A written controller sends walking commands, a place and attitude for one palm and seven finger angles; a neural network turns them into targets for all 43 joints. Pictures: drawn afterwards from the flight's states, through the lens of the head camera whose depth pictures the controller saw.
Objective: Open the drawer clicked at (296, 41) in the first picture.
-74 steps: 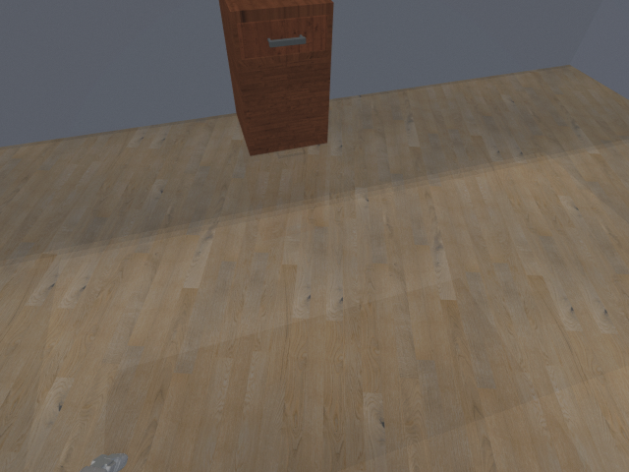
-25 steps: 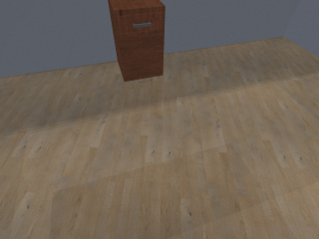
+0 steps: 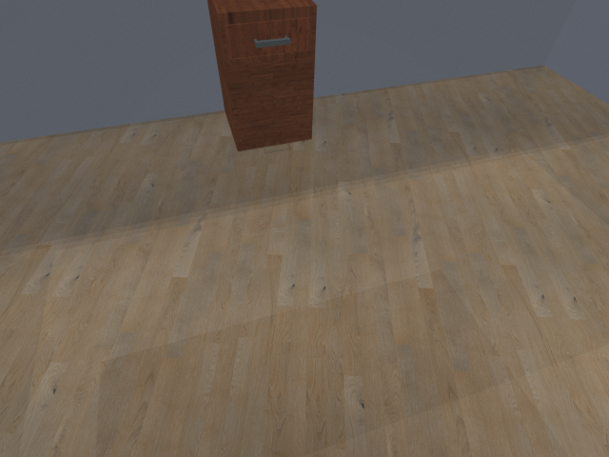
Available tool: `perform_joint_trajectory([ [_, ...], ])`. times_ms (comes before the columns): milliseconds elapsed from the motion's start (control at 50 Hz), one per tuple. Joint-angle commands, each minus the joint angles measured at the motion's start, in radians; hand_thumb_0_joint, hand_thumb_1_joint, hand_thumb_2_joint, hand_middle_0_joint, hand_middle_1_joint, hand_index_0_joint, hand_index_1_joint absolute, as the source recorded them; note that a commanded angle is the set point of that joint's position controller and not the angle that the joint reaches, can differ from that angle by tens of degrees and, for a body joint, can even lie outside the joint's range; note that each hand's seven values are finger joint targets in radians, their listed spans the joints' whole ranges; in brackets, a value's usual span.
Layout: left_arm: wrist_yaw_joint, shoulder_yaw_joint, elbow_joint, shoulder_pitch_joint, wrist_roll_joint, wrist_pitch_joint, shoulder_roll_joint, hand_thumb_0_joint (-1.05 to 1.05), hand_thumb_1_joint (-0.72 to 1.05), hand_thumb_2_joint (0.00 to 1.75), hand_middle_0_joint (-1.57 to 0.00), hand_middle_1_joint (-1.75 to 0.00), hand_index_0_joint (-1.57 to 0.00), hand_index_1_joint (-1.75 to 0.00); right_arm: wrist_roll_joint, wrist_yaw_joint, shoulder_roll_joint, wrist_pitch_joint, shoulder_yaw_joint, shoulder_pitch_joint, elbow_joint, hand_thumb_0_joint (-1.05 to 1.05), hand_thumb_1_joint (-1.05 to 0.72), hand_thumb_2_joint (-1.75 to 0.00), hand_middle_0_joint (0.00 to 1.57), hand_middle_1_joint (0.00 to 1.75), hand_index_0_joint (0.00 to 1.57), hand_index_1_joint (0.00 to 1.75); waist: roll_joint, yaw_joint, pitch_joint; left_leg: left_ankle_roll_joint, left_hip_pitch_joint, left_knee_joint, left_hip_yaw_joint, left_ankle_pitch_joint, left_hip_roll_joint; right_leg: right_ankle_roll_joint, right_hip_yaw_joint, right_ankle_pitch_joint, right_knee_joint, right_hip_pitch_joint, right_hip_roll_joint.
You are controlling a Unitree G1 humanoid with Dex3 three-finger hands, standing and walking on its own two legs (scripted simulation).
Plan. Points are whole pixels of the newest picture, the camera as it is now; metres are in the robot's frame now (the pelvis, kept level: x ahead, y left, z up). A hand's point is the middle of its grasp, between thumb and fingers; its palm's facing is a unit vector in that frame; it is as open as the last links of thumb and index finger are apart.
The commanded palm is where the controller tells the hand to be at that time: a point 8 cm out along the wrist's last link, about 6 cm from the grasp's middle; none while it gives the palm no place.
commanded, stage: walk to a spot facing it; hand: left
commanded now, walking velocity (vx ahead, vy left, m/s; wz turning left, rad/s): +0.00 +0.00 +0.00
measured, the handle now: (271, 40) +1.78 +0.24 -0.20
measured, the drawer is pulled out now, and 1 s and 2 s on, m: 0.00 0.00 0.00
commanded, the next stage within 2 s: none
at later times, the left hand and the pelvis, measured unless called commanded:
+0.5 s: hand out of the picture +0.09 +0.16 -0.19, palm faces -0.07 -0.98 -0.18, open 7.4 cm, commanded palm none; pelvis +0.09 -0.02 -0.02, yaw -6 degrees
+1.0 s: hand (212, 359) +0.32 +0.19 -0.20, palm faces -0.15 -0.97 -0.16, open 7.4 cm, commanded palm none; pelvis +0.30 +0.01 -0.02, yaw -13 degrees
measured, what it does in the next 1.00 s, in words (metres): walks ahead: left foot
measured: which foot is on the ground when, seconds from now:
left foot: down 0.00-0.46, up 0.48-0.84, down 0.86-1.00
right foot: down 0.00-0.86, up 0.88-1.00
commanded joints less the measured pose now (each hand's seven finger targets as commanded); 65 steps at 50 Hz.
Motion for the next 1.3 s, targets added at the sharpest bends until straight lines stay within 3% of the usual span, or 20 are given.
perform_joint_trajectory([
  [0, 0.014, 0.045, -0.06, -0.037, -0.003, -0.022, 0.209, 0.0, 0.9, 0.9, -0.2, -0.3, -0.2, -0.3, 0.006, -0.014, -0.203, -0.021, -0.04, -0.047, -0.063, 0.0, -0.9, -0.9, 0.2, 0.3, 0.2, 0.3, -0.012, 0.001, -0.076, 0.041, 0.022, -0.048, -0.091, 0.126, 0.11, -0.03, 0.106, 0.133, -0.064, -0.004, -0.124],
  [160, -0.001, 0.036, -0.043, 0.091, 0.008, 0.019, 0.095, 0.0, 0.9, 0.9, -0.2, -0.3, -0.2, -0.3, -0.016, -0.003, -0.077, 0.01, -0.023, 0.07, -0.041, 0.0, -0.9, -0.9, 0.2, 0.3, 0.2, 0.3, -0.037, 0.004, 0.082, 0.027, -0.118, 0.004, -0.037, -0.363, 0.076, -0.053, 0.189, -0.419, -0.088, -0.151, -0.09],
  [280, -0.016, 0.05, -0.089, 0.143, 0.009, -0.007, 0.01, 0.0, 0.9, 0.9, -0.2, -0.3, -0.2, -0.3, -0.01, -0.01, -0.098, -0.019, -0.054, 0.191, -0.052, 0.0, -0.9, -0.9, 0.2, 0.3, 0.2, 0.3, 0.119, -0.022, 0.074, 0.123, -0.012, -0.066, -0.189, -0.4, 0.224, -0.054, 0.057, -0.271, 0.222, -0.293, 0.013],
  [360, -0.02, 0.054, -0.137, 0.059, 0.007, -0.032, -0.049, 0.0, 0.9, 0.9, -0.2, -0.3, -0.2, -0.3, -0.012, -0.018, -0.06, -0.04, -0.065, 0.29, -0.028, 0.0, -0.9, -0.9, 0.2, 0.3, 0.2, 0.3, 0.161, -0.048, 0.118, 0.201, 0.09, -0.068, -0.208, 0.037, 0.34, -0.023, -0.053, -0.297, 0.363, -0.408, -0.044],
  [400, -0.025, 0.061, -0.078, 0.216, 0.008, -0.04, -0.072, 0.0, 0.9, 0.9, -0.2, -0.3, -0.2, -0.3, -0.012, -0.021, -0.042, -0.04, -0.06, 0.229, -0.032, 0.0, -0.9, -0.9, 0.2, 0.3, 0.2, 0.3, 0.088, 0.037, 0.039, 0.121, -0.038, 0.122, -0.032, 0.112, 0.249, -0.036, -0.103, -0.146, 0.15, -0.105, -0.023],
  [420, -0.019, 0.078, -0.028, 0.364, 0.013, -0.048, -0.028, 0.0, 0.9, 0.9, -0.2, -0.3, -0.2, -0.3, -0.004, -0.018, -0.003, -0.047, -0.052, 0.2, -0.048, 0.0, -0.9, -0.9, 0.2, 0.3, 0.2, 0.3, -0.05, 0.103, -0.013, 0.069, -0.242, 0.376, 0.082, 0.107, 0.156, -0.074, 0.037, -0.11, 0.053, 0.159, -0.088],
  [440, 0.0, 0.105, 0.022, 0.532, 0.011, -0.06, 0.08, 0.0, 0.9, 0.9, -0.2, -0.3, -0.2, -0.3, 0.005, -0.007, 0.066, -0.062, -0.036, 0.139, -0.105, 0.0, -0.9, -0.9, 0.2, 0.3, 0.2, 0.3, -0.353, 0.15, -0.041, 0.017, -0.524, 0.67, 0.188, -0.245, 0.03, -0.185, 0.465, -0.034, -0.118, 0.33, -0.359],
  [460, 0.012, 0.096, 0.043, 0.574, -0.005, -0.061, 0.072, 0.0, 0.9, 0.9, -0.2, -0.3, -0.2, -0.3, -0.002, -0.007, 0.028, -0.063, -0.046, 0.045, -0.132, 0.0, -0.9, -0.9, 0.2, 0.3, 0.2, 0.3, -0.271, 0.164, 0.004, 0.027, -0.586, 0.785, 0.07, -0.35, 0.055, -0.229, 0.56, 0.077, -0.14, 0.28, -0.394],
  [520, 0.026, 0.073, 0.01, 0.433, 0.011, -0.063, -0.026, 0.0, 0.9, 0.9, -0.2, -0.3, -0.2, -0.3, -0.01, 0.001, 0.092, -0.055, -0.053, 0.039, -0.109, 0.0, -0.9, -0.9, 0.2, 0.3, 0.2, 0.3, -0.025, 0.075, 0.083, 0.011, -0.626, 0.825, 0.033, -0.2, 0.129, -0.236, 0.36, 0.135, -0.122, 0.171, -0.344],
  [600, 0.028, 0.061, 0.009, 0.374, 0.014, -0.076, -0.063, 0.0, 0.9, 0.9, -0.2, -0.3, -0.2, -0.3, -0.008, 0.019, 0.135, -0.027, -0.061, 0.081, -0.098, 0.0, -0.9, -0.9, 0.2, 0.3, 0.2, 0.3, -0.101, 0.014, 0.085, -0.017, -0.538, 0.679, 0.088, -0.075, 0.123, -0.182, 0.163, 0.181, -0.175, 0.057, -0.252],
  [720, 0.031, 0.073, 0.03, 0.364, 0.014, -0.076, -0.051, 0.0, 0.9, 0.9, -0.2, -0.3, -0.2, -0.3, 0.0, 0.036, 0.145, -0.042, -0.057, -0.02, -0.154, 0.0, -0.9, -0.9, 0.2, 0.3, 0.2, 0.3, -0.132, 0.023, 0.114, 0.013, -0.371, 0.369, 0.14, 0.024, 0.086, -0.133, 0.072, 0.255, -0.17, 0.013, -0.211],
  [780, 0.027, 0.085, 0.025, 0.327, 0.01, -0.072, -0.026, 0.0, 0.9, 0.9, -0.2, -0.3, -0.2, -0.3, -0.006, 0.019, 0.105, -0.053, -0.07, 0.129, -0.114, 0.0, -0.9, -0.9, 0.2, 0.3, 0.2, 0.3, -0.103, -0.061, 0.041, 0.038, -0.115, 0.253, 0.175, 0.037, 0.024, -0.111, 0.019, 0.457, 0.04, 0.002, -0.181],
  [800, 0.027, 0.084, 0.023, 0.33, 0.009, -0.071, -0.05, 0.0, 0.9, 0.9, -0.2, -0.3, -0.2, -0.3, -0.013, 0.007, 0.064, -0.058, -0.081, 0.275, -0.07, 0.0, -0.9, -0.9, 0.2, 0.3, 0.2, 0.3, -0.05, -0.114, -0.041, 0.053, 0.071, 0.21, 0.138, 0.038, 0.038, -0.092, 0.004, 0.463, 0.241, -0.05, -0.148],
  [840, 0.007, 0.076, -0.024, 0.389, -0.009, -0.067, -0.141, 0.0, 0.9, 0.9, -0.2, -0.3, -0.2, -0.3, -0.028, -0.011, -0.121, -0.058, -0.119, 0.484, -0.027, 0.0, -0.9, -0.9, 0.2, 0.3, 0.2, 0.3, 0.34, -0.137, -0.226, 0.205, 0.352, -0.054, -0.488, -0.118, 0.465, -0.036, -0.075, -0.354, 0.858, -0.388, 0.057],
  [860, 0.013, 0.073, -0.043, 0.325, 0.0, -0.066, -0.125, 0.0, 0.9, 0.9, -0.2, -0.3, -0.2, -0.3, -0.013, -0.015, -0.093, -0.051, -0.111, 0.408, -0.03, 0.0, -0.9, -0.9, 0.2, 0.3, 0.2, 0.3, 0.263, -0.119, -0.181, 0.217, 0.234, -0.139, -0.522, -0.315, 0.483, -0.053, 0.01, -0.342, 0.987, -0.443, 0.006],
  [900, -0.005, 0.073, -0.058, 0.22, 0.009, -0.056, -0.13, 0.0, 0.9, 0.9, -0.2, -0.3, -0.2, -0.3, -0.014, -0.017, 0.026, -0.058, -0.088, 0.242, -0.081, 0.0, -0.9, -0.9, 0.2, 0.3, 0.2, 0.3, 0.117, -0.063, 0.023, 0.194, -0.024, -0.178, -0.364, -0.383, 0.426, -0.046, 0.006, -0.19, 1.006, -0.514, -0.094],
  [980, -0.018, 0.076, -0.056, 0.262, 0.023, -0.013, -0.173, 0.0, 0.9, 0.9, -0.2, -0.3, -0.2, -0.3, -0.014, -0.02, 0.086, -0.081, -0.069, 0.179, -0.078, 0.0, -0.9, -0.9, 0.2, 0.3, 0.2, 0.3, 0.118, 0.024, 0.022, 0.145, -0.191, -0.188, -0.041, -0.135, 0.304, -0.015, -0.03, -0.097, 0.794, -0.376, -0.135],
  [1200, -0.03, 0.082, -0.165, -0.027, 0.019, -0.02, -0.132, 0.0, 0.9, 0.9, -0.2, -0.3, -0.2, -0.3, -0.023, -0.009, 0.036, -0.066, -0.086, 0.297, -0.036, 0.0, -0.9, -0.9, 0.2, 0.3, 0.2, 0.3, 0.077, -0.03, 0.069, 0.156, -0.018, -0.144, 0.05, 0.002, 0.307, 0.005, -0.129, -0.014, 0.259, -0.291, -0.099],
  [1260, -0.025, 0.096, -0.105, 0.156, 0.023, -0.037, -0.089, 0.0, 0.9, 0.9, -0.2, -0.3, -0.2, -0.3, -0.018, -0.01, 0.041, -0.058, -0.079, 0.287, -0.03, 0.0, -0.9, -0.9, 0.2, 0.3, 0.2, 0.3, 0.024, 0.064, -0.023, 0.095, -0.035, 0.155, 0.151, 0.21, 0.227, -0.034, -0.173, 0.006, 0.111, 0.001, -0.035],
  [1280, -0.016, 0.113, -0.059, 0.3, 0.027, -0.051, -0.01, 0.0, 0.9, 0.9, -0.2, -0.3, -0.2, -0.3, -0.006, -0.001, 0.07, -0.062, -0.072, 0.29, -0.039, 0.0, -0.9, -0.9, 0.2, 0.3, 0.2, 0.3, -0.1, 0.122, -0.122, 0.053, -0.202, 0.435, 0.22, 0.159, 0.165, -0.1, 0.012, -0.076, 0.064, 0.238, -0.184],
])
